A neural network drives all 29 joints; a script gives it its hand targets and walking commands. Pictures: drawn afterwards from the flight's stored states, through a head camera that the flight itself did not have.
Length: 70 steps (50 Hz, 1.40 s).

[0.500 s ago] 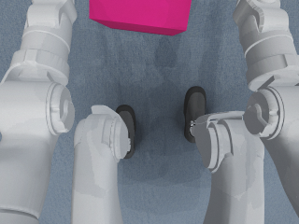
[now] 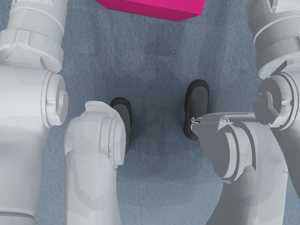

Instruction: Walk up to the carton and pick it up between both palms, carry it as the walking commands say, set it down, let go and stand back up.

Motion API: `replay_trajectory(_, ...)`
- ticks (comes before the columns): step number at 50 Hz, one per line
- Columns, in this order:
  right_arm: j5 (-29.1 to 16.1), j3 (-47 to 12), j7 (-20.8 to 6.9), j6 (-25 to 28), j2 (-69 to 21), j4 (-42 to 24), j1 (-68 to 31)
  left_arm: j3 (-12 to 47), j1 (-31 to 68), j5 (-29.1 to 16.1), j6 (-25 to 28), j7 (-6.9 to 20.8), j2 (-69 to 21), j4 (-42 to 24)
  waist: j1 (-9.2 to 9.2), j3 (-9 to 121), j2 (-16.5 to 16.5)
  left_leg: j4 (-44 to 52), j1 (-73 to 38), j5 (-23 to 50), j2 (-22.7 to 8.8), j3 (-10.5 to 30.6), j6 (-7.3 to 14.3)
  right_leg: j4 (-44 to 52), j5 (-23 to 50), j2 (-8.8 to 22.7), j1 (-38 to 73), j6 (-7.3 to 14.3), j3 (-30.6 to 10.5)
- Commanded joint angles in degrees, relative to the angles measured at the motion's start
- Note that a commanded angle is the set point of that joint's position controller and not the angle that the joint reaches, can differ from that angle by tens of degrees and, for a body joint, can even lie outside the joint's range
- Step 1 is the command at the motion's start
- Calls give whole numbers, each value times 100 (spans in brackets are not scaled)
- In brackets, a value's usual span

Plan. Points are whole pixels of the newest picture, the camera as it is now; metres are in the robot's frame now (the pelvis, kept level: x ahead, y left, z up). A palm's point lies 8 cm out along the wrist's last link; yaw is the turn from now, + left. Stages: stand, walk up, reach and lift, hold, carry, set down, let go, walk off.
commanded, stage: reach and lift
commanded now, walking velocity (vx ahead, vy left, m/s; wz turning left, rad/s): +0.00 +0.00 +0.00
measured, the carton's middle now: out of the picture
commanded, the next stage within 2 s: none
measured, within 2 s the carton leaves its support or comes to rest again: leaves its support in 1.22 s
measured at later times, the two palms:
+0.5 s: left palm out of the picture +0.56 +0.17 -0.20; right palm out of the picture +0.56 -0.12 -0.20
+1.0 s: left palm out of the picture +0.57 +0.17 -0.20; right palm out of the picture +0.56 -0.12 -0.20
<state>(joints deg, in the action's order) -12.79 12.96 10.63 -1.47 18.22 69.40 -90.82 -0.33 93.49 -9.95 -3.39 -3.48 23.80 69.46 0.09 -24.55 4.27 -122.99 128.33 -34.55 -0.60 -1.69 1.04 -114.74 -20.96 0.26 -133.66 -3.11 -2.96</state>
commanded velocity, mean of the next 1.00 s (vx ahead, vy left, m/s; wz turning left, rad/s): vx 0.00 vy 0.00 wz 0.00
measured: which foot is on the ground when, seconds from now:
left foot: down 0.00-1.00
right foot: down 0.00-1.00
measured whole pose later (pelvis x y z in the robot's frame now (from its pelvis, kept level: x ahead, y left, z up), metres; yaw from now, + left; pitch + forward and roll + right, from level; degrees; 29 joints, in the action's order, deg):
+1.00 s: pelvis +0.00 +0.00 +0.00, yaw +1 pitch +40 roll +0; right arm -3.1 19.7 7.4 -6.6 12.6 63.8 -90.5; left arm -6.1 93.6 -1.7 -11.3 2.7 21.6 63.7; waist 0.2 -24.5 4.3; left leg -123.7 128.6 -34.7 0.5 -1.2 1.0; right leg -116.0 -22.1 0.3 -133.6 -2.8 -3.0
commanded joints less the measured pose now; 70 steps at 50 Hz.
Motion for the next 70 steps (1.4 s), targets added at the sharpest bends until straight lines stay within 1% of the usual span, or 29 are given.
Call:
replay_trajectory(1,-55,-350,-35,187,555,-441,-1462,162,1821,-210,72,32,812,-550,-62,7153,-585,1074,-2621,1614,137,407,-233,-474,1149,-168,4219,57,627)
replay_trajectory(4,-37,-424,-39,200,458,-554,-1595,181,1866,-202,59,60,653,-558,-52,7137,-506,1069,-2573,1552,153,414,-214,-457,1146,-181,4353,54,622)
replay_trajectory(5,-49,-443,-47,184,361,-501,-1560,167,1831,-168,56,71,624,-494,-109,7093,-485,1072,-2569,1530,155,398,-206,-449,1123,-190,4401,51,610)
replay_trajectory(10,119,-370,-27,223,321,-569,-1701,276,1973,-185,38,106,292,-587,88,7003,-595,1074,-2594,1576,217,443,-239,-444,1165,-223,4337,68,646)
replay_trajectory(11,161,-354,-27,210,243,-472,-1630,238,1930,-136,38,109,283,-521,63,6928,-534,1088,-2519,1543,228,440,-237,-435,1142,-236,4356,62,646)
replay_trajectory(13,237,-268,-44,216,156,-398,-1556,301,1954,-133,30,133,95,-557,142,6905,-658,1108,-2605,1557,254,451,-259,-433,1137,-256,4325,75,659)
replay_trajectory(14,268,-238,-36,225,185,-457,-1597,239,1924,-72,24,133,71,-548,107,6911,-679,1093,-2626,1578,267,448,-269,-436,1125,-268,4321,76,666)
replay_trajectory(17,374,-169,-46,243,46,-549,-1639,294,1997,-87,25,172,-233,-624,235,6879,-733,1123,-2677,1554,321,459,-282,-408,1088,-300,4312,96,693)
replay_trajectory(21,480,-110,-83,252,-197,-657,-1789,220,2021,20,33,228,-559,-675,201,6793,-786,1125,-2618,1584,372,453,-294,-400,1116,-356,4347,112,687)
replay_trajectory(22,502,-75,-106,242,-336,-613,-1761,263,2033,26,19,255,-718,-632,253,6794,-816,1142,-2713,1573,382,475,-293,-396,1089,-372,4339,101,708)
replay_trajectory(23,509,-102,-160,229,-622,-631,-1878,259,2092,67,15,309,-962,-678,184,6722,-781,1156,-2611,1582,403,467,-284,-386,1096,-396,4334,103,701)
replay_trajectory(25,511,-208,-298,202,-1207,-688,-2104,369,2205,88,3,446,-1545,-630,198,6677,-829,1149,-2632,1580,416,491,-266,-392,1086,-429,4272,118,701)
replay_trajectory(29,622,-304,-778,62,-2877,-828,-2763,493,2504,294,-134,971,-3424,-700,125,6327,-848,1114,-2381,1405,499,482,-241,-460,899,-559,4122,184,722)
replay_trajectory(30,656,-370,-919,18,-3414,-934,-2956,590,2636,262,-183,1146,-4009,-766,201,6318,-778,1076,-2290,1398,518,492,-229,-499,917,-588,4150,212,741)
replay_trajectory(31,692,-359,-1037,-42,-3689,-990,-3013,570,2672,338,-244,1263,-4352,-824,181,6233,-859,1049,-2230,1371,529,448,-229,-538,863,-613,4065,239,742)
replay_trajectory(36,923,-254,-1458,-367,-4554,-1172,-2615,265,2232,688,-549,1727,-5194,-948,146,5899,-922,998,-1915,1221,568,333,-152,-602,722,-674,3800,306,744)
replay_trajectory(39,953,-218,-1584,-472,-4757,-1210,-2438,284,2201,720,-648,1868,-5436,-1104,208,5783,-1040,992,-1868,1117,552,314,-139,-623,616,-682,3601,333,747)
replay_trajectory(41,927,-259,-1655,-519,-4934,-1281,-2375,262,2112,722,-695,1929,-5604,-1198,149,5844,-1013,959,-1860,1177,576,295,-119,-642,639,-677,3576,354,734)
replay_trajectory(43,910,-290,-1697,-570,-5118,-1230,-2260,263,2041,745,-718,1976,-5702,-1265,117,5863,-938,971,-1801,1194,571,293,-103,-656,678,-671,3586,354,741)
replay_trajectory(44,897,-257,-1719,-566,-5151,-1278,-2218,289,2085,691,-722,2008,-5789,-1363,174,5902,-930,953,-1822,1207,562,290,-97,-657,692,-691,3582,373,750)
replay_trajectory(50,745,-384,-1741,-613,-5341,-1514,-2277,442,2112,618,-783,2032,-5938,-1643,123,6276,-1070,962,-2015,1355,553,246,-102,-644,860,-671,3708,408,712)
replay_trajectory(51,717,-440,-1729,-620,-5392,-1637,-2310,490,2131,560,-786,2039,-5964,-1759,148,6552,-962,928,-2114,1465,569,251,-98,-646,980,-676,3899,398,732)
replay_trajectory(57,452,-792,-1648,-675,-5679,-2069,-2601,955,2557,257,-807,1995,-6147,-2357,191,7926,-1028,853,-2837,1899,567,202,-157,-709,1421,-638,4497,387,793)
replay_trajectory(60,406,-913,-1590,-736,-5889,-2364,-2740,1154,2835,100,-815,1961,-6271,-2827,297,8674,-994,863,-3145,2093,575,173,-182,-672,1621,-634,4857,387,847)
replay_trajectory(64,446,-859,-1581,-918,-6104,-2219,-2698,1282,3282,22,-862,1902,-6312,-3274,352,9373,-1137,966,-3611,1998,567,108,-227,-577,1423,-630,4964,402,925)
replay_trajectory(66,479,-861,-1603,-1015,-6312,-2194,-2739,1282,3461,30,-899,1890,-6268,-3389,266,9453,-1117,1038,-3613,1878,576,57,-221,-502,1328,-660,5068,414,905)
replay_trajectory(67,498,-842,-1602,-1053,-6298,-2246,-2776,1301,3579,-7,-908,1888,-6251,-3549,324,9626,-1081,1057,-3747,1894,569,66,-219,-492,1309,-666,5103,410,943)
replay_trajectory(69,576,-752,-1636,-1148,-6469,-2037,-2686,1244,3615,55,-964,1902,-6300,-3428,286,9357,-1131,1144,-3639,1644,572,12,-223,-389,1082,-682,5013,416,936)
replay_trajectory(70,615,-710,-1641,-1184,-6486,-2009,-2682,1266,3731,10,-971,1908,-6319,-3531,339,9381,-1138,1163,-3675,1626,575,24,-222,-380,1054,-686,5009,424,946)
